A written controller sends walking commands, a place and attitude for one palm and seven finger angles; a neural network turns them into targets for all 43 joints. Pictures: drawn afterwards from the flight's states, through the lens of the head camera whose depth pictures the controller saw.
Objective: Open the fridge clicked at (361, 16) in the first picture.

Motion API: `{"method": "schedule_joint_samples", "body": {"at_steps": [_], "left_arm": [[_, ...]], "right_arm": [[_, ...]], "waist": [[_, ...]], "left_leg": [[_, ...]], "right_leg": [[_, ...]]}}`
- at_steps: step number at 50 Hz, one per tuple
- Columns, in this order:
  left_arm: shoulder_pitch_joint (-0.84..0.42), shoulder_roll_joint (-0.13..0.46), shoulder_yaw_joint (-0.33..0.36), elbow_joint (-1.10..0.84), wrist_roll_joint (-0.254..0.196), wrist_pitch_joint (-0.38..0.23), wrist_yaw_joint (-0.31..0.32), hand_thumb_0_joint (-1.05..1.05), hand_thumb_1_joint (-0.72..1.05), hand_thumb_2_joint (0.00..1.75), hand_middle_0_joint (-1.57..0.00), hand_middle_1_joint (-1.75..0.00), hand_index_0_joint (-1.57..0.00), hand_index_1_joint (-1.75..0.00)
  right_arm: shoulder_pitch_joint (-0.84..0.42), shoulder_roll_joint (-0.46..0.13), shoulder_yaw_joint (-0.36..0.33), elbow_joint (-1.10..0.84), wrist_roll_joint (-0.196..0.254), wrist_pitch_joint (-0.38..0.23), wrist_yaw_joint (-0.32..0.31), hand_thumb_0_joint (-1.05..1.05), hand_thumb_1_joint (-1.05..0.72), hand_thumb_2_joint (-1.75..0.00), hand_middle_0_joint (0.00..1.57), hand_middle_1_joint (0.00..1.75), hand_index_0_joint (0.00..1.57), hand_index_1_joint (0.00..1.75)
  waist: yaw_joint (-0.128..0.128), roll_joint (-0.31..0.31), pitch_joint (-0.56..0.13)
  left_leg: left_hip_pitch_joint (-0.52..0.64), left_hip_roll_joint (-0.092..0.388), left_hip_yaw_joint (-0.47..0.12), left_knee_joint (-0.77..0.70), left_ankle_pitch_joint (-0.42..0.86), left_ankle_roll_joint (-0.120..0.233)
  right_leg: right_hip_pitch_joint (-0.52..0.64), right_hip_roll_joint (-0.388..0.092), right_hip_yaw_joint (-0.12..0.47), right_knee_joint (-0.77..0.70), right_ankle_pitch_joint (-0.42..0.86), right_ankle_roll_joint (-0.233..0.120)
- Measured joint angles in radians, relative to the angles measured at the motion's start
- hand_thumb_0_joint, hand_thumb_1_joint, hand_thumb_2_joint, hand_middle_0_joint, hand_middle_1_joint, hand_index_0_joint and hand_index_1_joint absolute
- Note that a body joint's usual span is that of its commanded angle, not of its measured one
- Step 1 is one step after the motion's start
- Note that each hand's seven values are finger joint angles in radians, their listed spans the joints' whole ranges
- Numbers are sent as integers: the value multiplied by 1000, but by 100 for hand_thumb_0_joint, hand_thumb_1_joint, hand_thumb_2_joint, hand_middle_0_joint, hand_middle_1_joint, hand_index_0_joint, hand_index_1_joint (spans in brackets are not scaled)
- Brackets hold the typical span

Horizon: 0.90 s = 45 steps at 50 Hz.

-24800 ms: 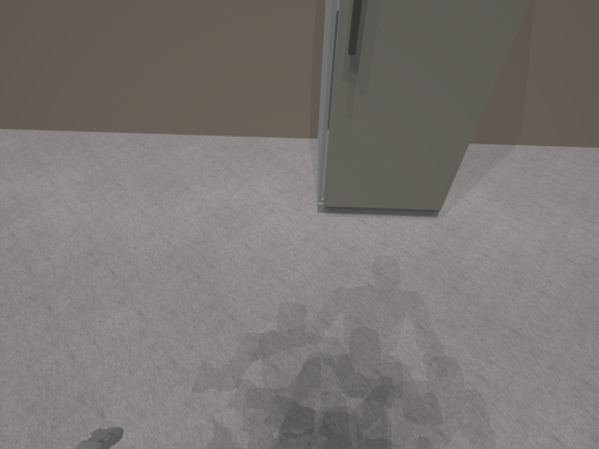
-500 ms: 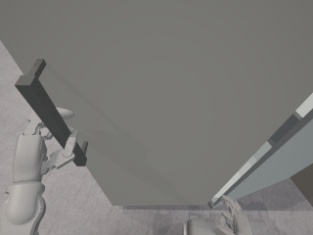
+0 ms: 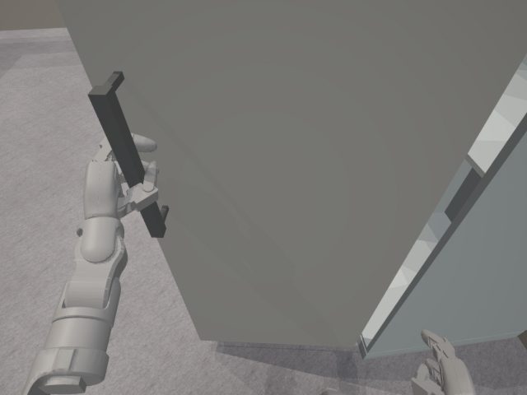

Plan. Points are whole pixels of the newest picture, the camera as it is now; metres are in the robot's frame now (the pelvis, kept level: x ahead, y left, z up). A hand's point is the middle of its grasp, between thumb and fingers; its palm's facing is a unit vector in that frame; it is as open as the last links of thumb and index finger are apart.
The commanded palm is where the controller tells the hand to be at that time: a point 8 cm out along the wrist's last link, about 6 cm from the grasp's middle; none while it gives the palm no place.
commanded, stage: stop walking and hold the door back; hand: left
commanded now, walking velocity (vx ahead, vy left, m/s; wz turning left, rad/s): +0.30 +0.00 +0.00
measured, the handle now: (140, 167) +0.39 +0.22 +0.16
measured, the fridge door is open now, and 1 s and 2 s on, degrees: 80 73 73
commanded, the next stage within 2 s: loosen the grip on the handle in 1.18 s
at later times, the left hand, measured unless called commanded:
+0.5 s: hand (158, 158) +0.42 +0.20 +0.16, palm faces +0.21 -0.95 -0.23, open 5.4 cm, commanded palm +0.37 +0.26 +0.13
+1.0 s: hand (156, 162) +0.41 +0.20 +0.15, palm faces +0.13 -0.97 -0.22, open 5.5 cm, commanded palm +0.37 +0.26 +0.13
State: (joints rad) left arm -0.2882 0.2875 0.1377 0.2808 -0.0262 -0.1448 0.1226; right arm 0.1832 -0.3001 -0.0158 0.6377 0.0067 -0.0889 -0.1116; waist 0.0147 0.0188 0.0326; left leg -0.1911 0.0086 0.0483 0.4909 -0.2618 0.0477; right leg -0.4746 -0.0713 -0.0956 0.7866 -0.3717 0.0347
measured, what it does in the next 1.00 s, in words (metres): steps on the spot: right foot, then left foot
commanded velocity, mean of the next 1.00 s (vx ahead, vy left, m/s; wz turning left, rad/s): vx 0.07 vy -0.02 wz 0.00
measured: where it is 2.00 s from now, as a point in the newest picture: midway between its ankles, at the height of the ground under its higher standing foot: outside the picture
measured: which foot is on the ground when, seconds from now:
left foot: down 0.00-0.18, up 0.20-0.48, down 0.50-1.00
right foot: up 0.00-0.16, down 0.18-1.00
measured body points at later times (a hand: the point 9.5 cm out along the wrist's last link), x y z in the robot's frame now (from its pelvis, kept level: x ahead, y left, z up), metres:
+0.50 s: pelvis -0.03 +0.01 +0.00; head -0.01 -0.01 +0.45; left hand +0.40 +0.25 +0.17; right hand +0.04 -0.28 -0.12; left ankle +0.01 +0.14 -0.74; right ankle +0.04 -0.11 -0.74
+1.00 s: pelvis -0.01 +0.04 +0.00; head +0.01 +0.03 +0.45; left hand +0.40 +0.25 +0.16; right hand +0.12 -0.21 -0.10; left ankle +0.01 +0.14 -0.74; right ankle +0.01 -0.08 -0.74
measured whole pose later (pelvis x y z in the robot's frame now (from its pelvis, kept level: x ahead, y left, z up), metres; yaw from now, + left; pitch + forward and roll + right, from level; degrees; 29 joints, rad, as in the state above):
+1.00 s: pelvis -0.01 +0.04 +0.00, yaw -4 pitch +0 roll +0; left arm -0.48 0.33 0.19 0.52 -0.03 -0.17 0.04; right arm 0.19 -0.24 0.04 0.67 0.02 -0.06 -0.10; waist -0.03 0.03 0.03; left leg -0.25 0.02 0.11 0.51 -0.26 0.03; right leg -0.28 -0.01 -0.02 0.50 -0.22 0.01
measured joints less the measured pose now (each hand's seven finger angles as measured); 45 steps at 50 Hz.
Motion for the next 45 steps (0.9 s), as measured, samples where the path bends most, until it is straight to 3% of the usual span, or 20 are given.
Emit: {"method": "schedule_joint_samples", "body": {"at_steps": [3,7,9,11,15,18,22,25,26,28,30,32,34,37,41,45], "left_arm": [[-99,30,-8,134,17,1,-19,-4,63,81,-46,-140,-41,-140],[-246,56,-18,302,13,20,-40,-6,63,78,-46,-140,-42,-140],[-311,81,-5,369,16,23,-55,-6,63,78,-46,-140,-43,-140],[-354,91,41,417,16,16,-60,-7,63,78,-46,-140,-44,-140],[-376,97,108,494,21,-1,-67,-8,64,76,-46,-140,-45,-140],[-380,103,141,547,25,-19,-83,-9,65,76,-46,-140,-45,-140],[-387,98,146,564,27,-25,-87,-8,65,77,-46,-140,-45,-140],[-383,83,138,532,29,-29,-93,-6,66,78,-46,-140,-45,-140],[-377,84,133,509,23,-28,-93,-5,66,78,-46,-140,-45,-140],[-350,85,125,458,10,-30,-89,-4,67,78,-45,-140,-43,-140],[-313,82,123,413,3,-37,-89,-4,68,78,-45,-140,-41,-140],[-286,82,116,372,4,-39,-88,-5,68,78,-45,-140,-39,-140],[-269,83,113,331,5,-38,-85,-5,68,78,-45,-140,-38,-140],[-241,79,111,283,4,-36,-80,-6,67,77,-45,-140,-37,-140],[-228,63,94,261,2,-35,-89,-7,67,76,-46,-140,-39,-140],[-223,50,64,261,-3,-28,-90,-8,67,77,-46,-140,-41,-140]], "right_arm": [[33,40,15,14,21,-1,8,1,-91,-90,20,30,20,30],[90,84,62,50,34,19,9,1,-90,-90,20,30,20,30],[102,101,81,70,31,27,11,1,-90,-90,20,30,20,30],[69,96,75,106,26,40,12,1,-90,-90,20,30,21,30],[57,63,46,143,18,20,9,1,-90,-90,21,30,21,30],[75,36,39,149,13,3,5,1,-90,-90,20,30,21,30],[108,-4,26,143,9,-22,-3,1,-90,-90,20,30,20,30],[126,-40,10,130,7,-34,-2,1,-90,-90,20,30,20,30],[121,-39,3,128,9,-33,-2,1,-90,-90,20,30,20,30],[113,-23,-2,110,17,-19,3,1,-90,-90,20,30,20,30],[114,0,4,91,19,-9,12,1,-91,-90,20,30,20,30],[116,26,19,72,21,-2,18,1,-91,-90,20,30,20,30],[101,44,34,61,21,5,26,1,-90,-90,20,30,20,30],[69,62,45,57,24,13,32,1,-90,-90,20,30,20,30],[34,60,50,65,24,20,25,1,-90,-90,20,30,20,30],[15,62,54,71,22,24,15,1,-90,-90,20,30,21,30]], "waist": [[-17,36,15],[8,34,24],[11,10,17],[-7,24,54],[-45,31,80],[-72,10,67],[-85,-10,50],[-95,13,33],[-99,7,36],[-91,-15,44],[-83,-14,35],[-75,-7,26],[-67,9,36],[-70,35,42],[-59,53,31],[-45,20,15]], "left_leg": [[-9,26,-34,-13,35,-4],[-48,42,-37,49,5,-29],[-112,32,-20,161,-75,-30],[-189,14,-53,365,-178,-33],[-294,-20,-52,594,-139,-48],[-285,-10,-15,512,-100,-51],[-166,9,36,221,-82,-43],[-52,25,45,15,-3,-39],[-46,24,48,-2,58,-43],[-45,20,71,22,48,-45],[-46,34,82,30,20,-46],[-60,47,83,41,6,-49],[-76,62,79,66,-6,-55],[-94,72,68,82,-14,-60],[-110,47,25,99,-34,-53],[-70,19,43,41,-4,-33]], "right_leg": [[-22,51,0,157,-26,3],[113,68,-14,-65,-7,-1],[172,65,21,-184,-1,-36],[145,67,26,-149,118,-77],[150,41,56,-183,152,-74],[163,14,77,-235,179,-58],[170,0,97,-267,195,-41],[155,22,92,-237,176,-24],[147,21,97,-216,165,-18],[138,20,109,-179,127,-17],[142,40,86,-164,57,-14],[168,59,54,-196,74,-16],[181,77,49,-239,152,-50],[178,86,39,-246,139,-68],[176,87,38,-256,136,-59],[188,65,62,-265,138,-41]]}}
